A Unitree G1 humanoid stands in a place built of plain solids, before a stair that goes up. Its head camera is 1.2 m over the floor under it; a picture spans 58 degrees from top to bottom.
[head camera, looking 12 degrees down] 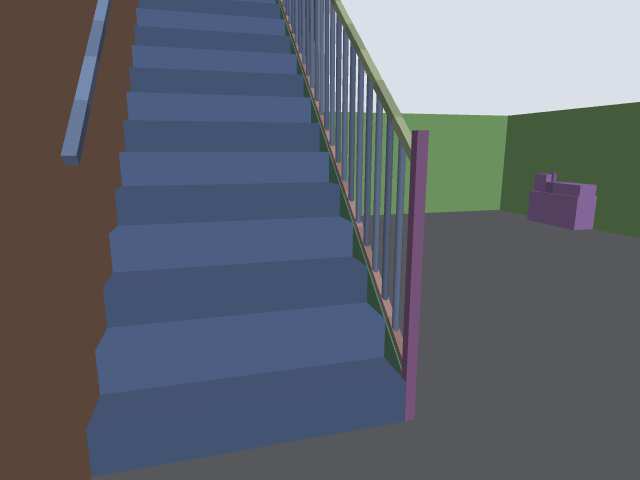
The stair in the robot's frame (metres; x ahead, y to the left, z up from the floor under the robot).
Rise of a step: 0.20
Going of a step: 0.24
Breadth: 1.28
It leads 15 degrees to the left of straight ahead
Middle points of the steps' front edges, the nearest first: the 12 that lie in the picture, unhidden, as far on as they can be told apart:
1.56 0.24 0.20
1.80 0.30 0.39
2.03 0.36 0.59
2.26 0.43 0.78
2.50 0.49 0.98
2.73 0.55 1.18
2.96 0.62 1.37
3.20 0.68 1.57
3.43 0.74 1.76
3.66 0.81 1.96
3.90 0.87 2.16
4.13 0.93 2.35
